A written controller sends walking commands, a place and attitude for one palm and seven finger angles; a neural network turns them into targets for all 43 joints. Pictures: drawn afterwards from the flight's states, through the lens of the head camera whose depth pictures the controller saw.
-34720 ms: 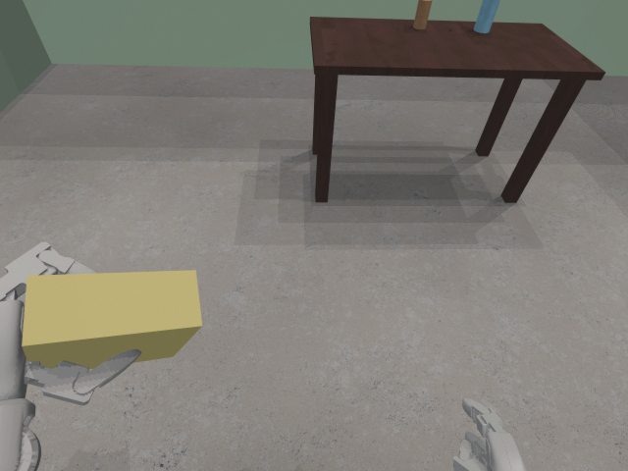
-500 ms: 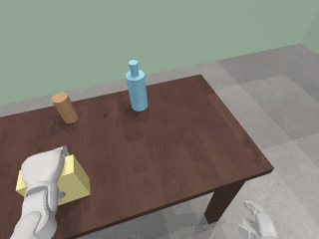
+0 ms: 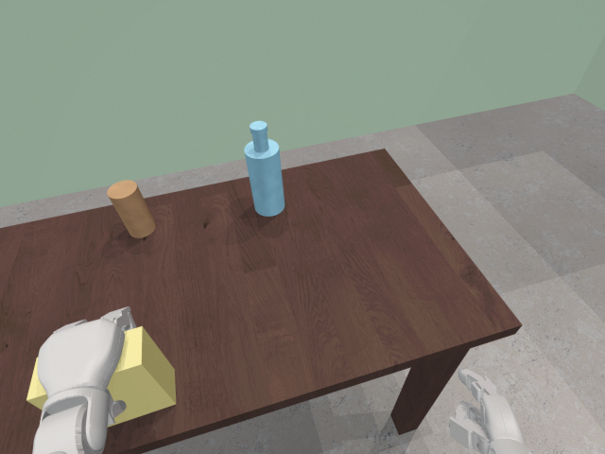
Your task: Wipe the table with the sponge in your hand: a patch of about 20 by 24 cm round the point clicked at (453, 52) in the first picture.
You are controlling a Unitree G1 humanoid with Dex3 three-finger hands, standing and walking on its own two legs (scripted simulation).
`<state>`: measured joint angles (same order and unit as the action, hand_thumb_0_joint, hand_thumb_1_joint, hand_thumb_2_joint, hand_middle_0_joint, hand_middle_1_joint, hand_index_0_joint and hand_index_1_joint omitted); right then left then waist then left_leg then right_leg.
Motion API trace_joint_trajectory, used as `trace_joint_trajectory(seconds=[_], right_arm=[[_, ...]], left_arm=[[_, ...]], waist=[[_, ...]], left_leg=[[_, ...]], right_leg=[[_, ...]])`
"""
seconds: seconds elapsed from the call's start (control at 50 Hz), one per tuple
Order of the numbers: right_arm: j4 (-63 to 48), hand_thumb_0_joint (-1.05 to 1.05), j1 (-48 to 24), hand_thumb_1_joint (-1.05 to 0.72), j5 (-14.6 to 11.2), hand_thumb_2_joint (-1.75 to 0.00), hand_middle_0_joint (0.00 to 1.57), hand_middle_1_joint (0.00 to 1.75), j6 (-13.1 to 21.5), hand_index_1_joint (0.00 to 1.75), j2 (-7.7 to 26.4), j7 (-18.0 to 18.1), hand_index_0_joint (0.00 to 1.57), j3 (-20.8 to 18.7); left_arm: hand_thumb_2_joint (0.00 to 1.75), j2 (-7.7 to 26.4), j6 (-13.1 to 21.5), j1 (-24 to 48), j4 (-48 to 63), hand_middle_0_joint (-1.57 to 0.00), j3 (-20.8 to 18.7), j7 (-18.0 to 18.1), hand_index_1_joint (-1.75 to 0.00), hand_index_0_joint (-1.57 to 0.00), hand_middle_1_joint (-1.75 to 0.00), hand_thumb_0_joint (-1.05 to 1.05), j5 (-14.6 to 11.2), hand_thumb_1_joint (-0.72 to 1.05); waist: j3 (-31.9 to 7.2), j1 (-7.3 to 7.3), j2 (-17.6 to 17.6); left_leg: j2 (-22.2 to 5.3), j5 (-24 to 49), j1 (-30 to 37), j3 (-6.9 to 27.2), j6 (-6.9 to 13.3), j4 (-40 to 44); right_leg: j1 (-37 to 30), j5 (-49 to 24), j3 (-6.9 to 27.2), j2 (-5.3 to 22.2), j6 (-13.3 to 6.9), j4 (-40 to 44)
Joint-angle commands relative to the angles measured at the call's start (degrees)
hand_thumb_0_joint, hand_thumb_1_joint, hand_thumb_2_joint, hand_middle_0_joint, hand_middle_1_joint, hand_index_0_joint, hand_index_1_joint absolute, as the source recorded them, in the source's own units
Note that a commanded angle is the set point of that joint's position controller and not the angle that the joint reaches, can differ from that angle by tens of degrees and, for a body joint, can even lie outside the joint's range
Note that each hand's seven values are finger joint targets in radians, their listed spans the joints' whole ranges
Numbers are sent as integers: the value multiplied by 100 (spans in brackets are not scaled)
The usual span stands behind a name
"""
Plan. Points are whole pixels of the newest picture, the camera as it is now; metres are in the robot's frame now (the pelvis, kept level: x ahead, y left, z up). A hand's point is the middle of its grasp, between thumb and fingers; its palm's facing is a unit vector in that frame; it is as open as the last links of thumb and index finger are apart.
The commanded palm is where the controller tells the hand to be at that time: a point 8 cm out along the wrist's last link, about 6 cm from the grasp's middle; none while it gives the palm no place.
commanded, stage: lift the sponge slowly off the table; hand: left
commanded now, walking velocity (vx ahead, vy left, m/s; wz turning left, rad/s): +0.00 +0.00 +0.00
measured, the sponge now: (118, 389) +0.19 +0.30 -0.04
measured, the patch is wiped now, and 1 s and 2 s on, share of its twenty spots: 1.00 1.00 1.00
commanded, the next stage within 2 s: none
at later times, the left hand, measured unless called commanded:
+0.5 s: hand (104, 373) +0.19 +0.29 +0.02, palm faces -0.06 -0.11 -0.99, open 9.7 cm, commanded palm +0.17 +0.28 +0.09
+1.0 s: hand (104, 363) +0.19 +0.28 +0.05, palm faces -0.03 -0.12 -0.99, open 9.7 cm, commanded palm +0.16 +0.27 +0.12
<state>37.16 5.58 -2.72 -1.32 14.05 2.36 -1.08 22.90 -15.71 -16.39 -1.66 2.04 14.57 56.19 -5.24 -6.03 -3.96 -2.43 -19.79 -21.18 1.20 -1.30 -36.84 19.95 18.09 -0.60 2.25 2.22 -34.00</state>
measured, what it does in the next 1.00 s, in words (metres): stands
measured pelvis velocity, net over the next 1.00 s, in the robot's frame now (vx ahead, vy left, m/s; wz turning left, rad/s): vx -0.01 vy -0.01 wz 0.02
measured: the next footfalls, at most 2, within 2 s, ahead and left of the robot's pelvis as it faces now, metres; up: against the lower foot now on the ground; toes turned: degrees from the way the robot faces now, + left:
none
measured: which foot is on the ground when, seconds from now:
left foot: down 0.00-1.00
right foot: down 0.00-1.00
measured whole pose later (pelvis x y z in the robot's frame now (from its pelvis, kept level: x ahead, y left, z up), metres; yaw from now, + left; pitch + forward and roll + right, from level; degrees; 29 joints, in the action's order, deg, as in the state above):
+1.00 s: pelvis -0.01 -0.01 +0.01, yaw +1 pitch -2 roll -1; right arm 39.9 2.8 -1.8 -0.3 13.7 3.1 0.3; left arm 24.2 -18.3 -13.3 4.0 4.4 6.5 54.1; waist -0.1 -7.5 -5.1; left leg -2.7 -15.4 -10.6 2.0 -1.9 -28.2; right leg 9.1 14.2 -1.7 1.9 1.4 -25.6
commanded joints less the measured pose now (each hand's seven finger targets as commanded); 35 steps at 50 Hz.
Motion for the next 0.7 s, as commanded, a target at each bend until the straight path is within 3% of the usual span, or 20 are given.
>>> trace_joint_trajectory(seconds=[0.0, 0.02, 0.06, 0.08, 0.12, 0.14, 0.16, 0.22, 0.26, 0.3, 0.36, 0.4, 0.44, 0.48, 0.52, 0.56, 0.6, 0.66, 0.68], right_arm=[[-918, 0, -959, -90, -4, -90, 20, 30, 324, 30, 645, 77, 20, -196], [-895, 0, -939, -90, 5, -90, 20, 30, 347, 30, 654, 86, 20, -201], [-843, 0, -953, -90, 19, -90, 20, 30, 335, 30, 697, 125, 20, -204], [-888, 0, -959, -90, 7, -90, 20, 30, 343, 30, 648, 138, 20, -190], [-839, 0, -980, -90, 22, -90, 20, 30, 361, 30, 647, 140, 20, -174], [-841, 0, -988, -90, 30, -90, 20, 30, 365, 30, 645, 141, 20, -185], [-827, 0, -1003, -90, 34, -90, 20, 30, 365, 30, 669, 148, 20, -181], [-847, 0, -1024, -90, 43, -90, 20, 30, 418, 30, 604, 128, 20, -175], [-837, 0, -1037, -90, 63, -90, 20, 30, 425, 30, 643, 132, 20, -190], [-857, 0, -1060, -90, 60, -90, 20, 30, 455, 30, 594, 135, 20, -172], [-804, 0, -1073, -90, 92, -90, 20, 30, 453, 30, 640, 137, 20, -179], [-825, 0, -1104, -90, 88, -90, 20, 30, 468, 30, 586, 121, 20, -175], [-772, 0, -1083, -90, 101, -90, 20, 30, 457, 30, 607, 103, 20, -197], [-819, 0, -1099, -90, 92, -90, 20, 30, 451, 30, 595, 120, 20, -176], [-778, 0, -1152, -90, 107, -90, 20, 30, 464, 30, 587, 127, 20, -160], [-747, 0, -1211, -90, 114, -90, 20, 30, 466, 30, 610, 153, 20, -157], [-802, 0, -1206, -90, 111, -90, 20, 30, 538, 30, 536, 141, 20, -139], [-748, 0, -1262, -90, 121, -90, 20, 30, 495, 30, 586, 135, 20, -147], [-807, 0, -1246, -90, 106, -90, 20, 30, 508, 30, 548, 131, 20, -112]], left_arm=[[130, 462, -71, 298, 447, -120, -99, -144, -160, -120, -160, 0, -139, 10], [130, 481, -63, 311, 403, -120, -116, -142, -160, -120, -160, 0, -137, 10], [130, 843, -82, 331, 376, -120, -457, -141, -160, -120, -160, 0, -128, 10], [130, 669, -56, 471, 487, -120, -266, -170, -160, -120, -160, 0, -135, 10], [130, 688, -45, 534, 406, -120, -262, -207, -160, -120, -160, 0, -115, 10], [130, 731, -29, 479, 442, -120, -305, -223, -160, -120, -160, 0, -117, 10], [130, 909, -9, 620, 557, -120, -446, -223, -160, -120, -160, 0, -103, 10], [130, 639, 53, 682, 685, -120, -185, -246, -160, -120, -160, 0, -95, 10], [130, 966, 77, 595, 810, -120, -508, -228, -160, -120, -160, 0, -106, 10], [130, 770, 110, 700, 910, -120, -317, -227, -160, -120, -160, 0, -117, 10], [130, 1041, 102, 699, 1002, -120, -573, -210, -160, -120, -160, 0, -95, 10], [130, 890, 120, 744, 1196, -120, -428, -207, -160, -120, -160, 0, -51, 10], [130, 996, 101, 525, 1145, -120, -537, -206, -160, -120, -160, 0, -47, 10], [130, 1069, 100, 817, 1412, -120, -546, -210, -160, -120, -160, 0, -40, 10], [130, 991, 73, 936, 1327, -120, -446, -218, -160, -120, -160, 0, -17, 10], [130, 1247, 76, 1282, 1518, -120, -612, -212, -160, -120, -160, 0, 29, 10], [130, 993, 103, 1171, 1670, -120, -371, -225, -160, -120, -160, 0, 52, 10], [130, 1235, 23, 1114, 1644, -120, -616, -234, -160, -120, -160, 0, 47, 10], [130, 1021, 16, 1204, 1757, -120, -383, -254, -160, -120, -160, 0, 45, 10]], waist=[[-372, 4, 544], [-385, 2, 482], [-431, -64, 575], [-513, -18, 499], [-423, -27, 478], [-437, -53, 519], [-466, -47, 339], [-471, -24, 302], [-567, -87, 301], [-535, -43, 323], [-542, -89, 203], [-610, -86, 152], [-587, -117, 242], [-568, -79, 54], [-449, -71, 125], [-489, -87, -82], [-640, -116, -168], [-576, -157, -23], [-669, -112, -95]], left_leg=[[346, 1205, 397, -57, 286, 571], [342, 1182, 423, -66, 290, 570], [349, 1174, 476, -28, 284, 609], [362, 1160, 486, -70, 306, 622], [369, 1202, 522, -57, 298, 642], [373, 1218, 551, -55, 301, 637], [364, 1249, 613, -28, 291, 669], [356, 1372, 711, -43, 303, 683], [356, 1426, 779, 6, 291, 721], [355, 1458, 812, -23, 305, 721], [354, 1580, 902, -6, 284, 771], [361, 1731, 983, -26, 294, 766], [355, 1776, 1018, -20, 287, 756], [353, 1720, 1038, -23, 301, 822], [349, 1708, 1094, -9, 293, 863], [346, 1646, 1220, 31, 282, 933], [361, 1835, 1310, 27, 297, 929], [332, 1855, 1351, 60, 270, 1011], [344, 1861, 1335, 13, 293, 1023]], right_leg=[[-188, -1125, -280, -362, -474, 535], [-195, -1108, -262, -367, -485, 541], [-297, -1079, -201, -373, -496, 610], [-340, -1066, -253, -368, -479, 586], [-329, -1092, -238, -360, -488, 628], [-363, -1116, -225, -355, -486, 655], [-403, -1099, -183, -370, -513, 671], [-413, -1163, -252, -375, -509, 667], [-558, -1241, -186, -381, -526, 713], [-532, -1272, -228, -356, -501, 735], [-660, -1430, -168, -359, -527, 780], [-700, -1537, -219, -343, -524, 768], [-726, -1609, -205, -344, -523, 812], [-770, -1460, -215, -359, -531, 833], [-710, -1370, -216, -354, -530, 911], [-745, -1196, -132, -378, -560, 994], [-829, -1305, -234, -366, -566, 946], [-946, -1357, -140, -392, -587, 1030], [-977, -1360, -225, -374, -565, 991]])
